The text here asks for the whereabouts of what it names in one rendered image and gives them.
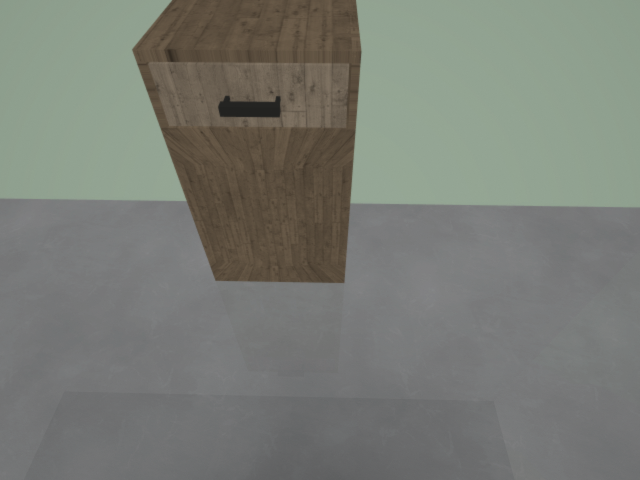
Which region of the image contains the drawer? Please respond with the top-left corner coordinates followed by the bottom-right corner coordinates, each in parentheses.
top-left (148, 62), bottom-right (349, 128)

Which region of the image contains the handle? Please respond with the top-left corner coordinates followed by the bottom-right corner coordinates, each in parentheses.
top-left (218, 96), bottom-right (281, 117)

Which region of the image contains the cabinet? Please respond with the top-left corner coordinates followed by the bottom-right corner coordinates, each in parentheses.
top-left (132, 0), bottom-right (361, 283)

